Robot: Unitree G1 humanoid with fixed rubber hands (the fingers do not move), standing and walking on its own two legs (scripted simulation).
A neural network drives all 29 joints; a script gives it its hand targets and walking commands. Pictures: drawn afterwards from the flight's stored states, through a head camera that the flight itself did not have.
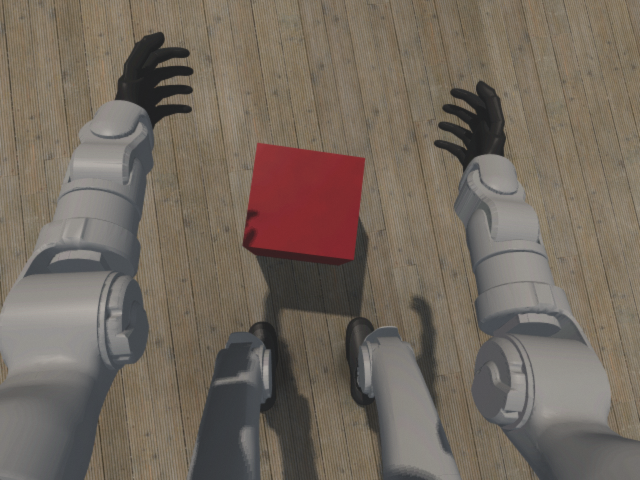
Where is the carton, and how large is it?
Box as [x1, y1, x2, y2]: [242, 143, 364, 265]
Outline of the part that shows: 257,143 242,245 254,254 338,265 353,259 364,158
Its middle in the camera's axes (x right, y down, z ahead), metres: -0.04 -0.06 +0.86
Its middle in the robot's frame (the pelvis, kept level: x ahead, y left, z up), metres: +0.49 +0.00 -0.51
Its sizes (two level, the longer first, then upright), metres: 0.210 0.200 0.250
